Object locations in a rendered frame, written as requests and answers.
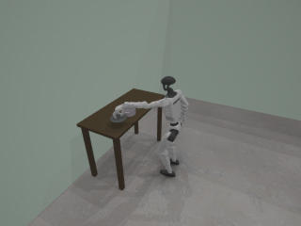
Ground left robot upper arm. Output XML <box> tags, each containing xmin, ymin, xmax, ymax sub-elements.
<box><xmin>143</xmin><ymin>99</ymin><xmax>169</xmax><ymax>109</ymax></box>

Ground left robot shin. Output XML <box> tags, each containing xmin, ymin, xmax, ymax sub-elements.
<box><xmin>158</xmin><ymin>153</ymin><xmax>172</xmax><ymax>173</ymax></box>

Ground table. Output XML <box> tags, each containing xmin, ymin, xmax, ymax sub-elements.
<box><xmin>76</xmin><ymin>89</ymin><xmax>165</xmax><ymax>190</ymax></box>

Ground right robot forearm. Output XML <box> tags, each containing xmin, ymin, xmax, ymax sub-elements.
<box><xmin>181</xmin><ymin>106</ymin><xmax>189</xmax><ymax>119</ymax></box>

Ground left robot hand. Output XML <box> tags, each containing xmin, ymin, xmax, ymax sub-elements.
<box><xmin>112</xmin><ymin>105</ymin><xmax>125</xmax><ymax>119</ymax></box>

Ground right robot hand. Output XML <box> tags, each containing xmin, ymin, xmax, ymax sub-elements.
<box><xmin>179</xmin><ymin>116</ymin><xmax>186</xmax><ymax>126</ymax></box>

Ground right robot upper arm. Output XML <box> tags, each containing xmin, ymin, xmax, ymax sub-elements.
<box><xmin>175</xmin><ymin>89</ymin><xmax>189</xmax><ymax>109</ymax></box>

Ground pot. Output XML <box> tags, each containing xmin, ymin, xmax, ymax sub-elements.
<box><xmin>123</xmin><ymin>107</ymin><xmax>136</xmax><ymax>117</ymax></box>

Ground lid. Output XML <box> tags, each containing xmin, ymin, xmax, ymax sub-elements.
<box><xmin>110</xmin><ymin>113</ymin><xmax>128</xmax><ymax>123</ymax></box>

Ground left robot forearm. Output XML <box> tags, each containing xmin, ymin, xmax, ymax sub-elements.
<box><xmin>121</xmin><ymin>102</ymin><xmax>148</xmax><ymax>109</ymax></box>

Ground humanoid robot head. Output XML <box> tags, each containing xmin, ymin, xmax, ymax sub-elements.
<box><xmin>161</xmin><ymin>76</ymin><xmax>178</xmax><ymax>98</ymax></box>

